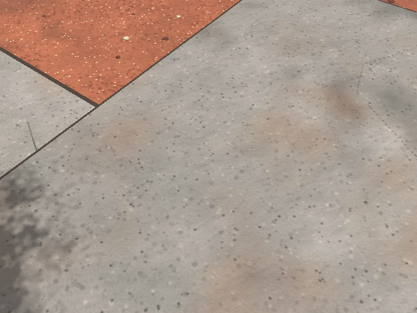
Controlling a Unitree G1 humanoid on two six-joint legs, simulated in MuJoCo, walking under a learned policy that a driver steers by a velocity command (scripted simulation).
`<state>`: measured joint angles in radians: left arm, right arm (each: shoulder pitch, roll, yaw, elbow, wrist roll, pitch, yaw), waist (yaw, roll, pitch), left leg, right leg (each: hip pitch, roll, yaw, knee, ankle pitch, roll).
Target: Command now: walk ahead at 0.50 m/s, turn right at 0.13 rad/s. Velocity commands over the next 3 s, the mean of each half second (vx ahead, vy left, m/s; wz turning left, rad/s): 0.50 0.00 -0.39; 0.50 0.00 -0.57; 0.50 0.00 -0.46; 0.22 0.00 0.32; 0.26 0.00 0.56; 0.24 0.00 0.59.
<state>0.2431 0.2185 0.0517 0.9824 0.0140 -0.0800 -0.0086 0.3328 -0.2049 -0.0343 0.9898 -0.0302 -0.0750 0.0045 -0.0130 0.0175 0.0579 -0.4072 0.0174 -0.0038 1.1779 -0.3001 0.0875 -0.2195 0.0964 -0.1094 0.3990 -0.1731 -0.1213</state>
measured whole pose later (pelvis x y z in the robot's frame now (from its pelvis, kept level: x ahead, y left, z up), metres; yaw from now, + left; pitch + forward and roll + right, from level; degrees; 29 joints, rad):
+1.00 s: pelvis +0.48 -0.09 -0.02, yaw -33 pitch +1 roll +1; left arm 0.09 0.25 0.06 0.77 0.03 -0.02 -0.03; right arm 0.36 -0.23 -0.05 0.90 -0.02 -0.05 0.00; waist -0.04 0.01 0.07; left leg -0.25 0.10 0.10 1.15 -0.43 -0.01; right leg -0.41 0.08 -0.09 0.61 -0.22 -0.14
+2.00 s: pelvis +0.83 -0.36 +0.00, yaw -31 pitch +1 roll +1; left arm 0.10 0.25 0.00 0.74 0.01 -0.02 0.03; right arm 0.35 -0.29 -0.07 0.81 -0.01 0.02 -0.01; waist -0.06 0.00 0.04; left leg -0.21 -0.15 -0.19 0.51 -0.29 0.06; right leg -0.35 0.04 0.06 0.53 -0.21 0.00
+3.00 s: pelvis +1.07 -0.35 -0.01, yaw +5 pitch +1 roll +0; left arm 0.08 0.27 0.01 0.70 0.02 0.00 -0.02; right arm 0.41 -0.30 -0.06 0.79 -0.02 0.01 -0.01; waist -0.07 -0.02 0.06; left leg -0.04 -0.15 -0.22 0.42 -0.38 0.10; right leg -0.51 0.02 0.01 0.68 -0.22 0.00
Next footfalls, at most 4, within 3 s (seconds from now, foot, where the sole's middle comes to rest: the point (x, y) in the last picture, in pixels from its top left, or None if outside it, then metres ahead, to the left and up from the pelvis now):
0.36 left None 0.38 0.11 -0.77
0.92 right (274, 292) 0.55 -0.18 -0.77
1.48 left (291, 200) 0.89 -0.29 -0.77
2.00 right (347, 207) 0.86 -0.49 -0.77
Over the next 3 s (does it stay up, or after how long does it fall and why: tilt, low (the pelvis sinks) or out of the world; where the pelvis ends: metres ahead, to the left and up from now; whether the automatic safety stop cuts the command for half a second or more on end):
stays up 1.07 -0.35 -0.01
